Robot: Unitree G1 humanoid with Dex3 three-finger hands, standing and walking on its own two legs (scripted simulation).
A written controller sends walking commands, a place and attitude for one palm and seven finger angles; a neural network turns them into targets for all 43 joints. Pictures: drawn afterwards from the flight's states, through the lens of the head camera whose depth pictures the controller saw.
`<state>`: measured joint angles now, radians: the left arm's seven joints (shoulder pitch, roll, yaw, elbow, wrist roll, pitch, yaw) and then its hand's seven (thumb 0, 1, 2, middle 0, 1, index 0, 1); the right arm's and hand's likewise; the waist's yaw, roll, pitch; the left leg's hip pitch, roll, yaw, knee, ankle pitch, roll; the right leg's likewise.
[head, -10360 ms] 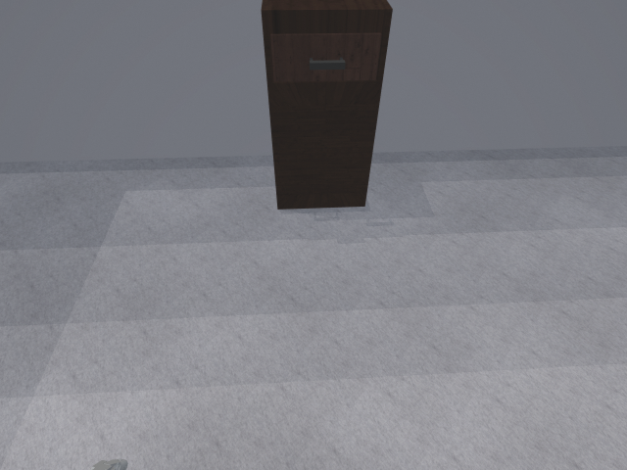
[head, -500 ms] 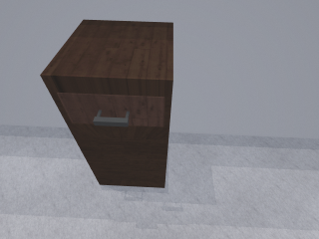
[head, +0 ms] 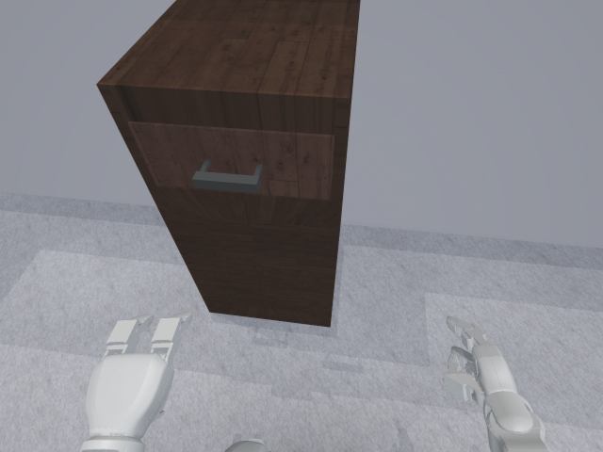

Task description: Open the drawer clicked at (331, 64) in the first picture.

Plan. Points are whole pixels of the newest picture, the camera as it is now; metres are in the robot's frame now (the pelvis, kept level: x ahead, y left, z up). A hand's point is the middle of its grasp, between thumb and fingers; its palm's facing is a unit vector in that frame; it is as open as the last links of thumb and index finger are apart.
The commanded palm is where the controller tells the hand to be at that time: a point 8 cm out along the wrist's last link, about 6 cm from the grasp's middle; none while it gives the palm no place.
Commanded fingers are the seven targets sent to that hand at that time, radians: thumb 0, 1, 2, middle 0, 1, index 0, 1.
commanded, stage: raise the hand with hooked fingers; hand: left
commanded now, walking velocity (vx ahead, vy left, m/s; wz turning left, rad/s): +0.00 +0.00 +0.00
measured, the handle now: (229, 174) +0.57 +0.24 +0.00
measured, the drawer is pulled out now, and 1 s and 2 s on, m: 0.00 0.00 0.00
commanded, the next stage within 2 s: move the hooked fingers above the handle in 1.38 s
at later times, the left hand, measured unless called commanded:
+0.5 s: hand (141, 302) +0.26 +0.25 +0.06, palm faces +0.06 -0.09 -0.99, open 12.1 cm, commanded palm +0.24 +0.25 +0.12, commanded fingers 0.00 -0.31 0.38 -0.29 -1.08 -0.29 -1.08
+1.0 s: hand (127, 229) +0.32 +0.28 +0.13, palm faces +0.03 -0.06 -1.00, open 13.8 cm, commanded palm +0.30 +0.28 +0.18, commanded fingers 0.00 -0.50 0.30 -0.30 -1.20 -0.30 -1.20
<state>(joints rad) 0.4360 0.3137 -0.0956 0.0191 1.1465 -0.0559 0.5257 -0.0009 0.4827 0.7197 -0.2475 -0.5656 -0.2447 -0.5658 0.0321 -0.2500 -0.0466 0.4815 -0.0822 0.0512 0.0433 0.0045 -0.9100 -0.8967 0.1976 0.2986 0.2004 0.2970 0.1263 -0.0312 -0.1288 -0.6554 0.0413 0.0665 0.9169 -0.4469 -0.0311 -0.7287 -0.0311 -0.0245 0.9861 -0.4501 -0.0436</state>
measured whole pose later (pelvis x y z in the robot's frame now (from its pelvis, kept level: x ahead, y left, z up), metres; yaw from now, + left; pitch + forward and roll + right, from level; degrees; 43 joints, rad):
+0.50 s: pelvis +0.01 +0.02 +0.03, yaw +0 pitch +6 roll +1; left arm 0.19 0.37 -0.06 0.04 1.03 0.00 0.35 0.00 -0.09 0.47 -0.29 -0.94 -0.29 -0.94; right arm 0.19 -0.27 -0.05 0.62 -0.05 0.06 -0.01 0.01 -0.91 -0.90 0.20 0.30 0.20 0.30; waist 0.06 0.05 -0.05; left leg -0.43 0.02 0.06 0.69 -0.36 -0.01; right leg -0.48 -0.04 -0.03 0.73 -0.35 -0.01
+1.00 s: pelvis +0.02 +0.03 +0.05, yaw +1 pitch +2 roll +1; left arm -0.10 0.45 -0.08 0.10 0.97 0.03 0.09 0.00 -0.48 0.30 -0.32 -1.19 -0.32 -1.19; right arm 0.11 -0.22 0.02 0.61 -0.01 0.09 -0.02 0.01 -0.91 -0.90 0.20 0.30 0.20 0.30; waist 0.10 0.07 -0.01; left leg -0.25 0.01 0.04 0.51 -0.29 0.00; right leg -0.29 -0.04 -0.06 0.53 -0.28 0.00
